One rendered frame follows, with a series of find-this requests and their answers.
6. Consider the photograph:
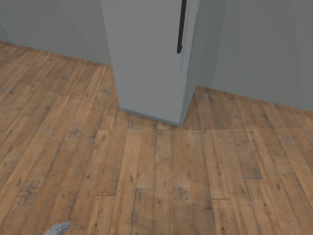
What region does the left robot hand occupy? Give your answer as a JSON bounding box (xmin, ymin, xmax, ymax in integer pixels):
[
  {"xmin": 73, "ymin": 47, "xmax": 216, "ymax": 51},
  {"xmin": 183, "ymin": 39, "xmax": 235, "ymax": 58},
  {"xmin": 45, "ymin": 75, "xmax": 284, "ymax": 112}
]
[{"xmin": 44, "ymin": 222, "xmax": 70, "ymax": 235}]

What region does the fridge door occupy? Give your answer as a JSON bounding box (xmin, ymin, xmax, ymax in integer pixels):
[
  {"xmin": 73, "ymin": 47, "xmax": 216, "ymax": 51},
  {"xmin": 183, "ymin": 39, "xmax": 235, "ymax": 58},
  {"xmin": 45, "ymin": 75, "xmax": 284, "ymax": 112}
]
[{"xmin": 100, "ymin": 0, "xmax": 199, "ymax": 123}]

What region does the handle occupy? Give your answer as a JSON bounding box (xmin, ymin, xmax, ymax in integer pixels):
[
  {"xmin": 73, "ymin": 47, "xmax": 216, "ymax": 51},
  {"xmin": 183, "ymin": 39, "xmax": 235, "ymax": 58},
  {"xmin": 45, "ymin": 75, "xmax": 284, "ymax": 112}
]
[{"xmin": 177, "ymin": 0, "xmax": 187, "ymax": 54}]

